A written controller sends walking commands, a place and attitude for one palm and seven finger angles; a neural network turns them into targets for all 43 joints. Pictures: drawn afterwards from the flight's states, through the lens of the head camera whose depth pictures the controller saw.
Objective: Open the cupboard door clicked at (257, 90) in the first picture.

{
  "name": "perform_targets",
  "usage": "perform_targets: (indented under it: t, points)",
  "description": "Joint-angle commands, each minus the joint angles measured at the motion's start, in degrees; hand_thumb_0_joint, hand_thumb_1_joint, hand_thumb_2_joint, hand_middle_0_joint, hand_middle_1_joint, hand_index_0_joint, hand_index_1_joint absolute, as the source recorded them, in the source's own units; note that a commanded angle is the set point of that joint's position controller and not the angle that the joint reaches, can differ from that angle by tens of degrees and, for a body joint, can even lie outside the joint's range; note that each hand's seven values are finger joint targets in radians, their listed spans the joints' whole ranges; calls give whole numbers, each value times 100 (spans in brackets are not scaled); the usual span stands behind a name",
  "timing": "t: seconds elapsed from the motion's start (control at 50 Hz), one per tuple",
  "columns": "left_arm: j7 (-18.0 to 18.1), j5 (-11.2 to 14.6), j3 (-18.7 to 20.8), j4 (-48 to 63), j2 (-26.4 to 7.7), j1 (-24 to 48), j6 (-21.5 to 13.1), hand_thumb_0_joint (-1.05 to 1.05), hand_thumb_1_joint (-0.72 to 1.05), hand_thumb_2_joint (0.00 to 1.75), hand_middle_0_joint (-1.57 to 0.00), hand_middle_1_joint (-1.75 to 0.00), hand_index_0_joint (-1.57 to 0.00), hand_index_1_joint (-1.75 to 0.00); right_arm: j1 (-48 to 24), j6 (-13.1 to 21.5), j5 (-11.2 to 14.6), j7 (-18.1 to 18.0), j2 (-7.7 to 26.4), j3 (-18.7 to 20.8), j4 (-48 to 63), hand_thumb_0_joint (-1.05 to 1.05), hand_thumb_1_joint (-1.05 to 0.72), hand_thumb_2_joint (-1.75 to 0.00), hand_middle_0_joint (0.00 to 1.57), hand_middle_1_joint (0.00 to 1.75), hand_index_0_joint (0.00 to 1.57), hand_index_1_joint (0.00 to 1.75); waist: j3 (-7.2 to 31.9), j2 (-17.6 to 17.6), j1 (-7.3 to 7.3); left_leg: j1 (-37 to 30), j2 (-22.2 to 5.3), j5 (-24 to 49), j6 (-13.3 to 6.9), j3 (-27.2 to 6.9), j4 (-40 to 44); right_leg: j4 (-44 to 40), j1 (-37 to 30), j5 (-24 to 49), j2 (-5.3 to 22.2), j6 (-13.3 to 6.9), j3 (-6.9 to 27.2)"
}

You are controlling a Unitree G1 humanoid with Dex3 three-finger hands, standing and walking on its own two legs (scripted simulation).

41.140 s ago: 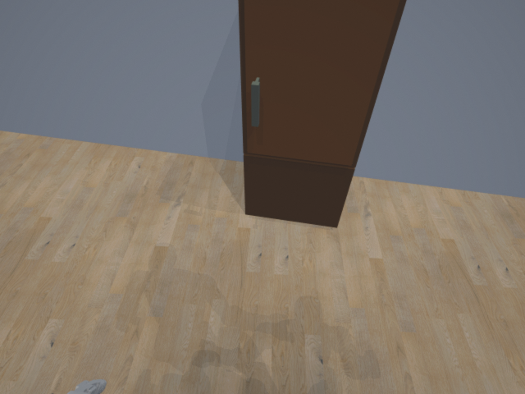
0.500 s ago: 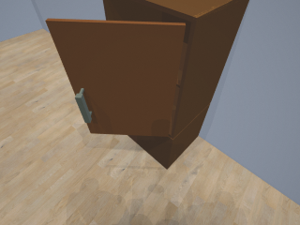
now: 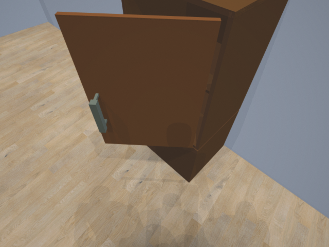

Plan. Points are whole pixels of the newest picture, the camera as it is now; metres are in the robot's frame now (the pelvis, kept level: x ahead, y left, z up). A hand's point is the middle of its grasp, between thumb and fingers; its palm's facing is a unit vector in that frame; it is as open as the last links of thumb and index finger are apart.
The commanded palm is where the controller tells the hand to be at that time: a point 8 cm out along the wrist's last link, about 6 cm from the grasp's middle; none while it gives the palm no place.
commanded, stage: shuffle to correct the standing spot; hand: left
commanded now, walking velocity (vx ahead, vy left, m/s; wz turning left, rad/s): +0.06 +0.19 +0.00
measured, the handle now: (100, 113) +0.56 +0.29 -0.09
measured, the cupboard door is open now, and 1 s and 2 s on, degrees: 41 41 41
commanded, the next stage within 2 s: come to a stop and stand still in 0.36 s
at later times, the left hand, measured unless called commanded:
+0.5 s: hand out of the picture +0.01 +0.27 -0.18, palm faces +0.10 -0.96 -0.24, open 7.4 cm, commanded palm none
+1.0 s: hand out of the picture +0.07 +0.24 -0.16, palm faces +0.02 -0.97 -0.23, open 7.3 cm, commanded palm none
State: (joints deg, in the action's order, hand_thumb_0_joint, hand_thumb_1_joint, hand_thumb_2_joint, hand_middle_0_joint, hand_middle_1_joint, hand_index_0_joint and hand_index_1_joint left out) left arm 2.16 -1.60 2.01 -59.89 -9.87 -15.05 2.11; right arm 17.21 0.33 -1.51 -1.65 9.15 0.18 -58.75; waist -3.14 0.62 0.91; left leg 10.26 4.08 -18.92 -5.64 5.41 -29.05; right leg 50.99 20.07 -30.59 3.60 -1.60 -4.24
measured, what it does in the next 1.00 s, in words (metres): steps on the spot: right foot, then left foot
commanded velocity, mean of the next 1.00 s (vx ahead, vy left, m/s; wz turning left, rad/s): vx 0.00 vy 0.00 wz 0.00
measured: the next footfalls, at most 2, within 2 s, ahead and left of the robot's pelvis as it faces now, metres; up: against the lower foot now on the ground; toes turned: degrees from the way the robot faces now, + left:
right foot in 0.12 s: +0.04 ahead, -0.11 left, +0.00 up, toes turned -7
left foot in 0.50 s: +0.09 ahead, +0.21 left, +0.00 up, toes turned +7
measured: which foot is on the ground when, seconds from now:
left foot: down 0.00-0.14, up 0.16-0.48, down 0.50-0.96, up 0.98-1.00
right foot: up 0.00-0.10, down 0.12-0.50, up 0.52-0.92, down 0.94-1.00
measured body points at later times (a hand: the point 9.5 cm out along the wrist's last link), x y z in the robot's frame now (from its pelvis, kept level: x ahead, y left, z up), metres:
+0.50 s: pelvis +0.02 +0.06 -0.01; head +0.05 +0.08 +0.44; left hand +0.01 +0.32 -0.16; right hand +0.13 -0.19 -0.14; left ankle +0.06 +0.20 -0.73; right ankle +0.00 -0.10 -0.73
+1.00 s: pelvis +0.00 +0.06 +0.00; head +0.02 +0.04 +0.45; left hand +0.07 +0.29 -0.14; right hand +0.01 -0.18 -0.16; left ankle +0.05 +0.20 -0.73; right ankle -0.01 -0.03 -0.73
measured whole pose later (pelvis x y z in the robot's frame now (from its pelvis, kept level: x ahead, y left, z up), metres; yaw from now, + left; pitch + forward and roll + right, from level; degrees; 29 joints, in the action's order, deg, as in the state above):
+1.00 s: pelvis +0.00 +0.06 +0.00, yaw +1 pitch +0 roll +1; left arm 1.2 -1.4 1.9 -56.4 -9.2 -12.1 1.0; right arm 16.4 -2.1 -1.2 -1.7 10.2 2.3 -60.4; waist -1.8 -1.2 -2.0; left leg 19.5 -3.4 -18.0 0.7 3.9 -33.0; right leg 31.2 12.3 -18.5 -0.6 -2.8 -4.0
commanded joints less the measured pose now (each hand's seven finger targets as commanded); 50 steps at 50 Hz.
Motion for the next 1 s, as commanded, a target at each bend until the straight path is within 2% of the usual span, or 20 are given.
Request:
perform_targets:
  t: [0.0,0.06,0.08,0.1,0.12,0.14,0.26,0.38,0.42,0.44,0.46,0.48,0.5,0.52,0.54,0.6,0.8,0.88,0.94,0.98]
  points:
    - [-6,24,49,472,-177,-36,-125,0,90,90,-20,-30,-20,-30,330,41,-12,-33,829,166,241,0,-90,-90,20,30,20,30,129,-505,-10,-221,-1540,3705,-750,-1331,815,-545,105,347,-26,36,-130]
    - [40,22,93,395,-290,-533,-218,0,90,90,-20,-30,-20,-30,186,35,49,-14,840,189,292,0,-90,-90,20,30,20,30,372,-307,283,96,-1359,3380,-418,-1105,262,-2065,-932,1591,92,11,-89]
    - [71,1,137,324,-527,-838,-289,0,90,90,-20,-30,-20,-30,171,48,99,15,777,194,340,0,-90,-90,20,30,20,30,540,197,403,653,-1085,2562,-113,-799,-250,-2519,-1769,2313,591,-127,425]
    - [125,-41,249,266,-1015,-1169,-331,0,90,90,-20,-30,-20,-30,92,45,132,53,571,201,489,0,-90,-90,20,30,20,30,597,1493,465,1830,-379,505,309,-266,-1315,-2904,-2479,3528,1969,-685,2250]
    - [120,13,283,254,-1220,-1273,-348,0,90,90,-20,-30,-20,-30,-119,-19,47,51,650,250,595,0,-90,-90,20,30,20,30,342,1373,466,2310,-189,-1498,557,-359,-2468,-3191,-2181,4881,2867,-1364,2919]
    - [161,14,311,308,-1208,-1176,-340,0,90,90,-20,-30,-20,-30,-172,-91,7,35,641,270,636,0,-90,-90,20,30,20,30,196,757,394,2474,-388,-1532,597,-703,-3101,-3083,-2037,5235,2921,-1589,2614]
    - [76,-25,299,627,-1059,-307,-371,0,90,90,-20,-30,-20,-30,-343,-281,28,287,359,299,581,0,-90,-90,20,30,20,30,68,925,29,2138,-588,33,837,-337,-3307,-3193,-694,3838,1564,-716,697]
    - [-12,-87,437,690,-1476,-255,-255,0,90,90,-20,-30,-20,-30,-712,-164,114,310,407,279,785,0,-90,-90,20,30,20,30,127,1204,185,1147,-403,84,868,138,-1279,-2888,-444,2952,1491,-517,655]
    - [-19,-55,463,671,-1542,-200,-200,0,90,90,-20,-30,-20,-30,-388,-103,119,285,483,305,679,0,-90,-90,20,30,20,30,337,1106,22,345,-277,518,851,376,-390,-2428,-253,2785,1376,-346,551]
    - [-14,-72,437,722,-1364,-202,-144,0,90,90,-20,-30,-20,-30,-70,-64,113,257,580,325,577,0,-90,-90,20,30,20,30,385,797,-106,-211,-360,797,833,317,143,-1894,9,2398,1157,-201,408]
    - [-27,-27,375,740,-1102,-234,-93,0,90,90,-20,-30,-20,-30,260,-11,82,217,957,389,502,0,-90,-90,20,30,20,30,705,-299,-238,-825,-889,1407,674,-200,376,-999,316,1566,729,10,25]
    - [-30,9,258,835,-610,-293,-20,0,90,90,-20,-30,-20,-30,492,8,27,175,1466,504,519,0,-90,-90,20,30,20,30,715,-1928,-319,-741,-2300,2326,50,-2123,995,275,1185,-839,-9,347,-282]
    - [31,18,210,848,-548,-257,32,0,90,90,-20,-30,-20,-30,502,-54,18,115,1567,469,557,0,-90,-90,20,30,20,30,709,-1579,-385,59,-2648,1970,-419,-2462,1331,1029,897,-874,-38,196,429]
    - [18,16,194,916,-481,-313,-17,0,90,90,-20,-30,-20,-30,170,-38,-53,96,1401,413,695,0,-90,-90,20,30,20,30,355,-899,-208,536,-2710,1164,-707,-2319,1430,1369,874,-459,120,89,444]
    - [20,-5,146,758,-330,-308,-58,0,90,90,-20,-30,-20,-30,-101,37,-65,40,1178,373,626,0,-90,-90,20,30,20,30,432,-1206,-98,572,-2493,1307,-645,-2444,1514,1481,941,-152,102,92,565]
    - [-97,14,143,415,-552,-520,-116,0,90,90,-20,-30,-20,-30,-450,153,-27,-4,902,232,595,0,-90,-90,20,30,20,30,517,-934,30,349,-1906,2403,-313,-1341,1243,1000,530,758,30,193,543]
    - [-174,43,131,610,-367,-35,43,0,90,90,-20,-30,-20,-30,87,-1,-75,-113,1123,393,237,0,-90,-90,20,30,20,30,504,-900,-283,-137,-2256,2542,-467,-1552,1155,-683,139,235,-195,198,298]
    - [-142,57,140,445,-325,-490,-58,0,90,90,-20,-30,-20,-30,-39,-41,-8,-64,1023,397,202,0,-90,-90,20,30,20,30,624,-685,-33,505,-1840,1791,-98,-1184,702,-2555,-1127,1520,-270,117,154]
    - [-54,21,159,471,-930,-407,-176,0,90,90,-20,-30,-20,-30,-302,-117,63,12,245,194,356,0,-90,-90,20,30,20,30,147,1169,10,1424,-681,-756,641,-173,-597,-3795,-848,1956,1409,-605,1739]
    - [-29,17,113,562,-715,-33,-220,0,90,90,-20,-30,-20,-30,-322,-184,13,41,310,224,235,0,-90,-90,20,30,20,30,-74,1197,-58,1285,-739,-702,584,-427,-1318,-3806,-345,1783,1119,-772,1490]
